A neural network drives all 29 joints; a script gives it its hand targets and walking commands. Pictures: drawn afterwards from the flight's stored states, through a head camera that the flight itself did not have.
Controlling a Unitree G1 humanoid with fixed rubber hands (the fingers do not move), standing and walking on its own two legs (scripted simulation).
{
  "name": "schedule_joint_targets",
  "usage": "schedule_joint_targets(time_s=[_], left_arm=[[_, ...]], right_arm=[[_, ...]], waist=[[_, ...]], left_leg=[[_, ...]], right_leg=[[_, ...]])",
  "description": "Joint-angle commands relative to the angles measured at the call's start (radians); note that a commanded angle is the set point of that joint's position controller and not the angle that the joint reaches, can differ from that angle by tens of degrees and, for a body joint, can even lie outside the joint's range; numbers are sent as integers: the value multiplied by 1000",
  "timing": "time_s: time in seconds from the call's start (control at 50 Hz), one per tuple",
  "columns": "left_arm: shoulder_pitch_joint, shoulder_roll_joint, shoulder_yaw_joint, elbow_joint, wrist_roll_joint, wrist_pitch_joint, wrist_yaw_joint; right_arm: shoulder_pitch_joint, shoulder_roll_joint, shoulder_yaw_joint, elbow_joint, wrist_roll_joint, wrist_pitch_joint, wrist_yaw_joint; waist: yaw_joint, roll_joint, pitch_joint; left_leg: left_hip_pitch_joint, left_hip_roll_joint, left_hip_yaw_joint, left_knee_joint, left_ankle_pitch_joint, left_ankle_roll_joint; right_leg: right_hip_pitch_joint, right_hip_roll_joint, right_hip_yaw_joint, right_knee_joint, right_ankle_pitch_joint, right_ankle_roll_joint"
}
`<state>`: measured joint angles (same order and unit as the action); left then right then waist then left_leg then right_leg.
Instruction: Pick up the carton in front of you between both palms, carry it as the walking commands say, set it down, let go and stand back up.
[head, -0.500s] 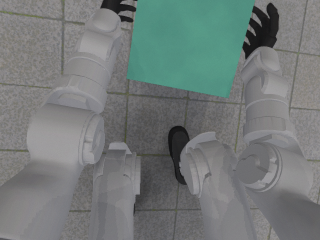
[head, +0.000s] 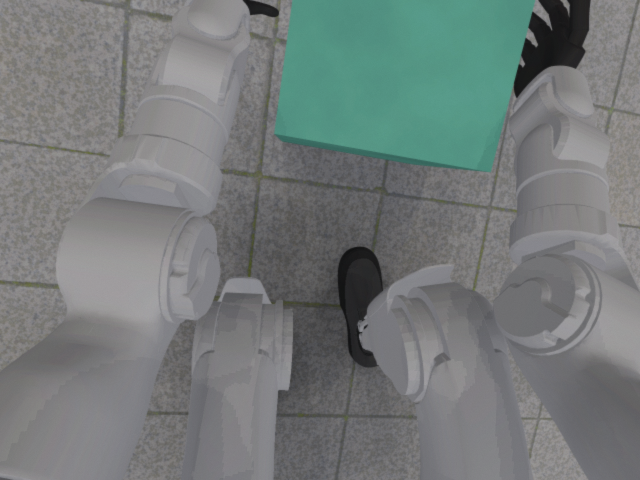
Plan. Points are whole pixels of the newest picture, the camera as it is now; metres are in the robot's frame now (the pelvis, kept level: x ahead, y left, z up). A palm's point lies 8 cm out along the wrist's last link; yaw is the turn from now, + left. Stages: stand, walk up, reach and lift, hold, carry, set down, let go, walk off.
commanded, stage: set down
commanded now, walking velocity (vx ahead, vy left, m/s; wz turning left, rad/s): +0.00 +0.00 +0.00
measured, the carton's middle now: (378, 68) +0.54 -0.09 -0.24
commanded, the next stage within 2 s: let go in 1.66 s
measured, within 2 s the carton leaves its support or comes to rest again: rests again in 0.26 s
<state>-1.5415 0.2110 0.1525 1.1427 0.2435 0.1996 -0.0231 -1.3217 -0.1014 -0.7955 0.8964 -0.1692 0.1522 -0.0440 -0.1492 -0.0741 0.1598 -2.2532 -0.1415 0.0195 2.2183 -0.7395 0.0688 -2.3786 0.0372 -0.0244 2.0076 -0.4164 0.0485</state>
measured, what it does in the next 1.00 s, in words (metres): rises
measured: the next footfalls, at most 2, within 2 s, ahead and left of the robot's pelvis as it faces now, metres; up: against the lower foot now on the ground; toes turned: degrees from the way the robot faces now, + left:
none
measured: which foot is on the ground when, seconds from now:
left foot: down 0.00-1.00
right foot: down 0.00-1.00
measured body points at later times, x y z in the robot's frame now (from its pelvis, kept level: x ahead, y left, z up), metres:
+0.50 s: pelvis -0.01 -0.01 -0.01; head +0.36 +0.06 +0.23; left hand +0.54 +0.13 -0.23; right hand +0.48 -0.25 -0.18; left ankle +0.05 +0.08 -0.35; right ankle +0.15 -0.12 -0.35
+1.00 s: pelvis -0.01 -0.02 +0.05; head +0.34 -0.01 +0.33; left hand +0.59 +0.11 -0.09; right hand +0.48 -0.24 -0.09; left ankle +0.05 +0.08 -0.35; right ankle +0.15 -0.12 -0.35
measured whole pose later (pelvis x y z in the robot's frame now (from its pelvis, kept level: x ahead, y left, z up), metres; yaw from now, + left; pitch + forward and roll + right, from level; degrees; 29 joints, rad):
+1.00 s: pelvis -0.01 -0.02 +0.05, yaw +2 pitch +43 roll -2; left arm -1.48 0.47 -0.02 1.10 -0.06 0.21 -0.03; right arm -1.11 -0.06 -0.35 0.69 0.13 0.17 -0.24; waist -0.18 0.01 0.17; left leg -2.09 -0.08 0.01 2.04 -0.69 0.04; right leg -2.22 0.05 -0.04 1.85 -0.37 -0.01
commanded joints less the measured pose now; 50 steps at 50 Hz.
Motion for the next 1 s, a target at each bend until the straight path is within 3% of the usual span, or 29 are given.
schedule_joint_targets(time_s=[0.0,0.12,0.24,0.28,0.32,0.34,0.38,0.48,0.54,0.6,0.64,0.7,0.76,0.84,0.88,0.92,0.98], left_arm=[[-118,-456,-106,58,-3,-5,-107],[-77,-392,-101,87,10,-36,-83],[-85,-258,-126,54,-6,-69,-44],[-85,-120,-137,24,-26,-88,-11],[-96,133,-158,-18,-63,-118,48],[-123,240,-176,-28,-98,-129,74],[-238,309,-217,-91,-173,-145,99],[-424,218,-397,-240,-375,-140,51],[-432,263,-399,-182,-412,-95,31],[-456,286,-414,-111,-437,-58,15],[-429,297,-399,-39,-435,-37,0],[-385,302,-354,40,-406,-21,-16],[-349,295,-319,27,-374,-25,-18],[-295,443,-193,-192,-333,-27,11],[-256,493,-121,-173,-290,-4,16],[-208,456,-109,-130,-275,-3,-5],[-199,397,-154,-194,-307,-29,-41]], right_arm=[[-146,645,258,192,27,69,175],[-146,589,272,189,60,39,162],[-139,491,299,186,120,0,129],[-68,377,285,201,139,-28,92],[64,148,237,235,156,-75,28],[87,41,231,242,182,-97,-5],[23,-13,284,244,267,-128,-45],[-119,-81,415,149,412,-174,-82],[-132,-154,410,141,442,-157,-95],[-115,-161,391,170,431,-118,-99],[-115,-169,374,165,394,-99,-107],[-135,-157,353,80,335,-91,-126],[-139,-140,371,-98,309,-88,-146],[-50,-111,448,-372,321,-44,-191],[2,-87,454,-351,304,2,-204],[33,-23,462,-320,291,19,-202],[89,15,462,-356,284,14,-207]], waist=[[96,268,-690],[132,251,-655],[144,239,-657],[129,244,-669],[101,247,-684],[85,256,-708],[56,274,-776],[-24,389,-895],[-47,449,-877],[-86,467,-843],[-123,406,-851],[-144,317,-911],[-123,259,-1082],[-46,196,-1459],[-8,168,-1329],[-7,147,-1145],[-52,163,-1135]], left_leg=[[354,92,-136,-317,525,-12],[323,103,-131,-302,544,-10],[328,114,-142,-289,541,-4],[342,123,-153,-287,554,-5],[359,141,-164,-288,554,-15],[370,151,-172,-285,553,-21],[389,164,-186,-274,545,-29],[500,181,-200,-248,535,-48],[536,191,-198,-285,425,-53],[568,186,-215,-336,276,-43],[554,176,-228,-357,191,-28],[517,150,-205,-364,173,-14],[531,123,-154,-361,272,-14],[580,77,-70,-371,437,-27],[455,66,-37,-409,373,-22],[335,70,-31,-461,275,-14],[334,75,-31,-509,241,-16]], right_leg=[[424,54,1,25,180,19],[437,56,22,31,212,25],[466,52,26,47,238,37],[506,47,21,57,269,38],[539,35,14,63,292,39],[551,26,9,67,302,39],[570,16,9,73,332,32],[574,-1,-3,65,343,-11],[549,-15,-33,45,271,-16],[518,-31,-54,27,192,-9],[554,-38,-66,10,164,-5],[646,-42,-67,-42,177,-6],[798,-29,-64,-86,259,-5],[1171,-1,-36,-140,483,1],[1219,12,-22,-182,437,5],[1185,20,-11,-235,349,12],[1206,24,3,-284,367,10]])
